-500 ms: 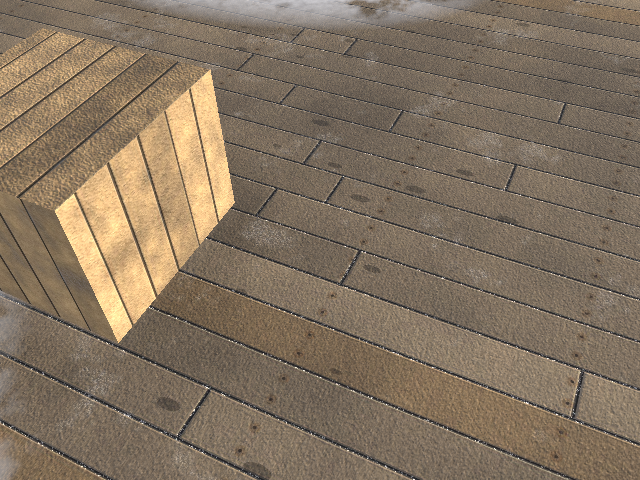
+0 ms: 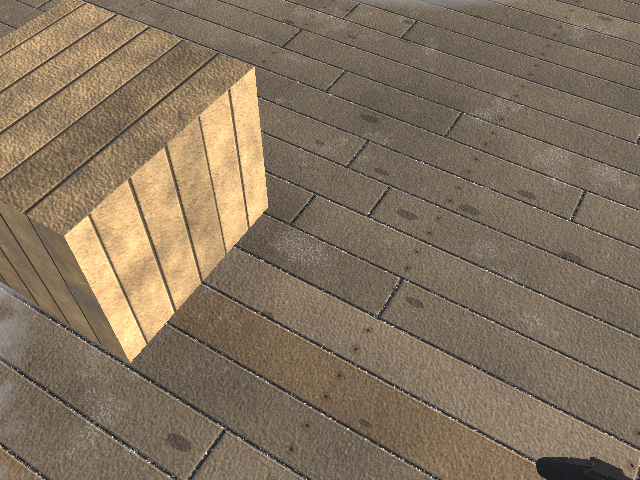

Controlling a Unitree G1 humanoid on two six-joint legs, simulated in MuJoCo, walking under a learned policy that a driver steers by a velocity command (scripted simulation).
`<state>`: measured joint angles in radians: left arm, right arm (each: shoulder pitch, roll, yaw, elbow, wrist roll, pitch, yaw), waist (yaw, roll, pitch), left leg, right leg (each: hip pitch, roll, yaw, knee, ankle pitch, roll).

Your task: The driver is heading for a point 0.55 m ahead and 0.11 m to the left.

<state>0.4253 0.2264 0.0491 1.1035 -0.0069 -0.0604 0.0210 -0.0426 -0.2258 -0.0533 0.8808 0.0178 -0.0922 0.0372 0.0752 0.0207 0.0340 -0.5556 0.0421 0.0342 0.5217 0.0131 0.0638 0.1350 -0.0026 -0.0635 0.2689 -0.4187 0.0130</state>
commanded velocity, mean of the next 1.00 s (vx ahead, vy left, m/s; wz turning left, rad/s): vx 0.28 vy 0.00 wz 0.00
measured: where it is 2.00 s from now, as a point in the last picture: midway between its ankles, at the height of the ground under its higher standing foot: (341, 443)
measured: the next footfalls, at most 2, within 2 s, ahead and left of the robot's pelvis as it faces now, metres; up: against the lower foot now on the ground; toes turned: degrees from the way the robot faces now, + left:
left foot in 0.02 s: +0.25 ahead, +0.15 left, +0.00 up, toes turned +3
right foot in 0.40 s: +0.18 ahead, -0.11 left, +0.00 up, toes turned +0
